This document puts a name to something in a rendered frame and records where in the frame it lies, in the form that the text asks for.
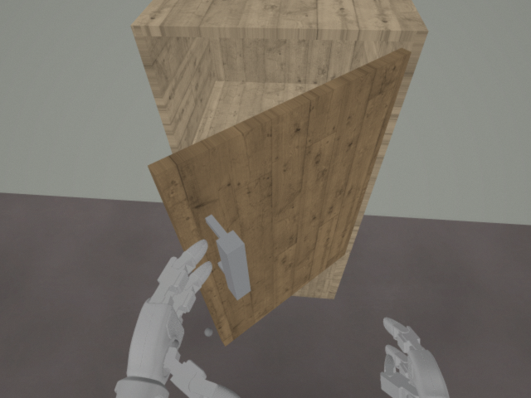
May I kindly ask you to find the left robot forearm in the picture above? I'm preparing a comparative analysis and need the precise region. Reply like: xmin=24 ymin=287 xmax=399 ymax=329
xmin=114 ymin=376 xmax=169 ymax=398

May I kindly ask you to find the left robot hand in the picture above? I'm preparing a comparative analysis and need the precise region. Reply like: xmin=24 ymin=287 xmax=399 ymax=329
xmin=126 ymin=240 xmax=241 ymax=398

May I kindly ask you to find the cupboard door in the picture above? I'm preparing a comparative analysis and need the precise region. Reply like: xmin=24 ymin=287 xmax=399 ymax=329
xmin=148 ymin=48 xmax=411 ymax=346

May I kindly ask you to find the handle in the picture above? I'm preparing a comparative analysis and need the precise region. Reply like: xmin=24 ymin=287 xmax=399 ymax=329
xmin=205 ymin=215 xmax=251 ymax=300

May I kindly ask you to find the right robot hand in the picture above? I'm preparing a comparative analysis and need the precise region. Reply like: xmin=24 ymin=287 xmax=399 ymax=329
xmin=380 ymin=318 xmax=450 ymax=398

